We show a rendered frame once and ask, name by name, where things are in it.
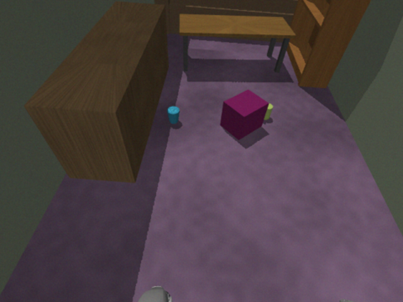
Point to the bookshelf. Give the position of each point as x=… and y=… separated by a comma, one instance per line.
x=323, y=31

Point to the sofa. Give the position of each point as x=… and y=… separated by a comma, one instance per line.
x=270, y=8

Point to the coffee table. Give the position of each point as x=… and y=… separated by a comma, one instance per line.
x=236, y=26

